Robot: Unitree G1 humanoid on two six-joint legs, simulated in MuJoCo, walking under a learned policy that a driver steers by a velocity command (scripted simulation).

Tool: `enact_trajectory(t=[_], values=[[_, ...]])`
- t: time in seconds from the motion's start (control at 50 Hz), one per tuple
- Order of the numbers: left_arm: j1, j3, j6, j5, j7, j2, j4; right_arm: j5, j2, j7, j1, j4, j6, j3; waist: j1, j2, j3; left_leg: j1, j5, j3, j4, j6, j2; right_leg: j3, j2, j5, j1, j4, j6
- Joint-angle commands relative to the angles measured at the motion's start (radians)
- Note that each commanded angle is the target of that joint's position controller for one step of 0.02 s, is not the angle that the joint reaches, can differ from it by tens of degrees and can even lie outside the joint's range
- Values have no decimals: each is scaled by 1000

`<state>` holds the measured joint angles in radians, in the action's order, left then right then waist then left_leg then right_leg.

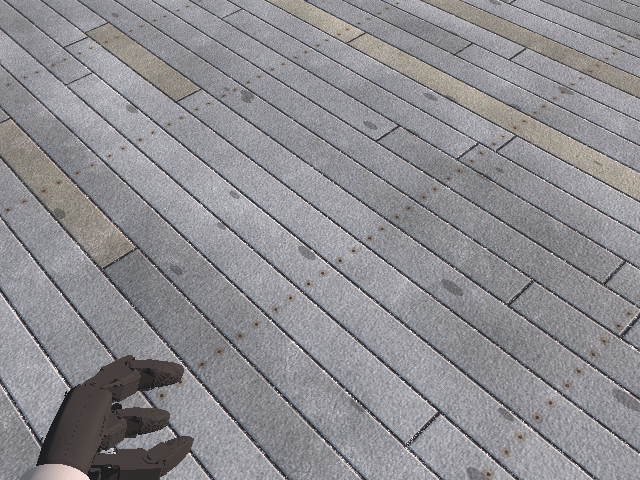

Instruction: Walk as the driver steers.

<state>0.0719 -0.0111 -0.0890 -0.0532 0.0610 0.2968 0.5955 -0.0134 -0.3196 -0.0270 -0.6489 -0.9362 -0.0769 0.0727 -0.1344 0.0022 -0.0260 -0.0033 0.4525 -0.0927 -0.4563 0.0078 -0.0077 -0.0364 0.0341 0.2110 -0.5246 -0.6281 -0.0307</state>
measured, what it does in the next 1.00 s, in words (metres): walks ahead, turning left: left foot, then right foot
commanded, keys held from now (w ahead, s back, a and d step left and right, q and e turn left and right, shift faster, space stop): w+q+shift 0.38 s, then q+shift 0.16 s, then e+shift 0.46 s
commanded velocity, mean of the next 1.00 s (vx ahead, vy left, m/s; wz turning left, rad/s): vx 0.60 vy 0.00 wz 0.37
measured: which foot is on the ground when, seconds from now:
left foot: down 0.00-0.00, up 0.02-0.40, down 0.42-0.82, up 0.84-1.00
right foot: down 0.00-0.42, up 0.44-0.80, down 0.82-1.00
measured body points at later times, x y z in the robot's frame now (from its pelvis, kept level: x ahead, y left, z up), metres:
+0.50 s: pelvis +0.44 +0.08 -0.02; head +0.48 +0.09 +0.43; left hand +0.40 +0.34 -0.15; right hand +0.69 -0.12 -0.13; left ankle +0.52 +0.12 -0.72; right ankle +0.30 -0.14 -0.57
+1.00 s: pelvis +0.71 +0.15 +0.00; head +0.75 +0.18 +0.45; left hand +0.74 +0.46 -0.10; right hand +0.98 -0.01 -0.08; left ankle +0.64 +0.29 -0.63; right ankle +0.85 +0.16 -0.72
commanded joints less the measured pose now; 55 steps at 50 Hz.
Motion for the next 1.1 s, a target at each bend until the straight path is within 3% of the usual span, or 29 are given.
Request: enact_trajectory(t=[0.02,0.04,0.06,0.1,0.18,0.26,0.3,0.34,0.38,0.4,0.42,0.44,0.46,0.5,0.52,0.58,0.6,0.62,0.68,0.74,0.8,0.82,0.84,0.86,0.88,0.9,0.96,1.06,1.1], values=[[-629,99,-3,-52,-63,291,108,13,-15,0,237,182,-39,-8,367,292,-219,-734,71,-3,-745,-94,46,-447,365,523,896,194,-40],[-575,106,7,-29,-74,300,88,43,-45,9,200,211,-25,-4,312,282,-239,-816,-3,-25,-906,-111,68,-839,449,661,796,422,-81],[-457,92,12,-12,-77,221,87,23,-67,11,243,205,-5,-1,240,167,-82,-865,-111,-7,-941,-113,-12,-699,404,645,694,408,-99],[-364,71,2,-1,-68,117,90,0,-53,-8,295,176,19,-3,190,63,34,-826,-187,18,-871,-95,-70,-369,290,278,546,390,-88],[-414,56,-34,33,-60,46,167,-14,7,-34,381,213,66,-11,135,90,106,-855,-225,41,-817,-79,-107,-68,235,-141,497,447,-59],[-375,52,-49,30,-68,19,199,-4,13,-58,547,286,66,-29,113,58,115,-780,-397,142,-601,-104,-73,211,129,-385,468,509,-26],[-381,61,-53,32,-72,80,209,-9,21,-74,616,334,62,-48,95,41,160,-624,-462,227,-372,-146,-52,287,162,-666,421,508,-18],[-426,79,-40,30,-84,151,212,-13,-14,-69,564,310,60,-39,64,61,79,-462,-444,298,-317,-174,47,299,170,-1059,506,372,-9],[-375,98,-12,24,-103,220,174,6,-94,-57,231,207,62,-1,-105,82,-157,-83,-374,272,-349,-211,143,286,191,-1379,496,-74,-15],[-346,100,-5,34,-91,231,155,-14,-124,-38,80,168,50,15,-158,50,-173,91,-430,200,-201,-243,132,272,188,-1161,375,-369,3],[-397,76,-2,16,-69,117,180,-9,-175,-7,148,163,54,33,-64,-100,-102,207,-410,39,-176,-269,26,247,37,-50,137,-725,32],[-514,60,-4,37,-66,74,83,-43,-334,7,217,207,72,68,63,-335,-227,455,-783,-504,-110,-473,-243,140,-104,367,-227,-1128,93],[-398,57,-17,22,-75,129,37,-9,-325,14,199,236,74,81,6,-110,-319,459,-759,-628,18,-473,-251,-36,-55,268,-296,-1087,74],[-338,48,-18,11,-81,116,63,4,-227,21,309,215,72,55,116,115,-8,85,-803,-411,92,-341,-153,-13,22,191,-225,-873,59],[-324,68,-48,62,-92,149,9,48,-170,3,403,318,21,41,143,55,-64,6,-786,-517,135,-397,-173,-107,-21,211,-180,-866,80],[-354,83,-26,45,-98,156,39,50,-111,13,516,316,-7,23,222,102,8,-266,-932,-252,139,-311,-92,-63,72,162,-29,-550,107],[-272,70,-24,30,-103,97,30,54,-79,29,494,301,-6,14,177,118,35,-310,-1045,-158,142,-243,-10,18,42,73,-24,-460,99],[-263,50,-28,32,-94,37,5,38,-100,46,450,276,-1,16,173,17,15,-348,-1198,-111,110,-235,-6,48,18,-3,21,-347,101],[-155,41,-52,44,-51,3,19,27,-51,87,308,216,27,0,52,-8,-61,-262,-941,-20,87,-125,55,98,-60,-445,132,-10,84],[-87,51,-53,58,-16,32,-2,5,-74,98,295,192,32,1,33,-71,-28,-186,-859,-37,51,-71,-11,74,-85,-523,125,108,37],[-310,103,-52,63,-3,141,39,-4,-93,114,406,232,44,14,176,-105,-78,-177,-1128,-30,-231,-15,-35,82,-137,-345,261,91,-3],[-519,115,-55,65,-7,157,87,-9,-98,112,509,267,49,15,306,-75,-131,-259,-1010,4,-540,19,8,6,-66,-450,427,172,-54],[-555,111,-52,47,-21,180,90,-38,-11,101,445,311,56,-1,253,245,-191,-525,19,85,-954,82,188,-321,150,-830,671,163,-193],[-416,99,-39,5,-32,196,15,-21,-3,69,222,318,48,-17,123,254,-336,-693,228,-104,-1155,104,200,-752,344,-798,824,193,-365],[-303,111,-11,17,-49,176,-42,19,-87,49,279,318,52,-10,142,150,-343,-768,103,-154,-1215,72,136,-792,340,-325,772,252,-376],[-259,92,22,37,-64,101,-62,-4,-100,45,459,337,65,-4,183,-58,-158,-746,8,-95,-1104,30,113,-628,203,-67,533,324,-263],[-204,97,59,62,-75,137,-90,-11,-63,45,448,364,92,-4,94,-36,-15,-645,-62,-84,-846,29,77,-550,66,168,213,402,-204],[-296,127,96,77,-90,159,-60,-9,-15,72,513,342,72,-5,147,58,-96,-524,-111,-48,-476,71,105,-452,-16,-165,250,332,-149],[-261,138,116,81,-101,178,-70,9,-29,78,515,330,72,2,138,112,-127,-526,-167,-77,-400,73,98,-491,-10,7,290,331,-129]])
Velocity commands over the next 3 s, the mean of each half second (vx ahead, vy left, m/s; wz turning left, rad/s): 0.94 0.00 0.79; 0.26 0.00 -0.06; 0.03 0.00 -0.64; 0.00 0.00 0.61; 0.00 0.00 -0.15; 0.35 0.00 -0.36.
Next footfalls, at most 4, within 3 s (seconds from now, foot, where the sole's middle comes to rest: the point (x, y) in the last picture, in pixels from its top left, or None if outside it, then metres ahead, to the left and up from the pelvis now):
0.42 left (247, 466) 0.55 0.13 -0.76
0.82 right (216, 333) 0.88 0.18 -0.76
1.30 left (143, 356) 0.84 0.36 -0.76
1.70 right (242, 362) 0.79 0.13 -0.76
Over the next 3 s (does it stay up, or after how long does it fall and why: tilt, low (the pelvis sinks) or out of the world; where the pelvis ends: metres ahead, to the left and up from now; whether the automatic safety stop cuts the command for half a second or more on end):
stays up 0.90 0.25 0.03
